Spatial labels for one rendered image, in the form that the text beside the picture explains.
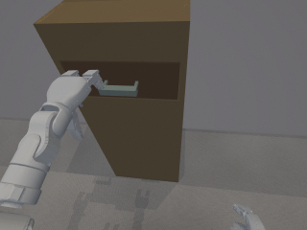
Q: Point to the cabinet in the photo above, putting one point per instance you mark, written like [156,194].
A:
[140,137]

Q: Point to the handle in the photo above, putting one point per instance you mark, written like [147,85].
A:
[119,90]

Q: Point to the left robot upper arm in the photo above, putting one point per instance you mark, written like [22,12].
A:
[14,221]

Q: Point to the robot left forearm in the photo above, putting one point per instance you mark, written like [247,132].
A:
[35,153]

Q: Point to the drawer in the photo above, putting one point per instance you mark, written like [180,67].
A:
[156,79]

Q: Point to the left robot hand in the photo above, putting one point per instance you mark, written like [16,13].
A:
[71,90]

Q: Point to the right robot hand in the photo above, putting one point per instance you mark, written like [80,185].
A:
[253,222]

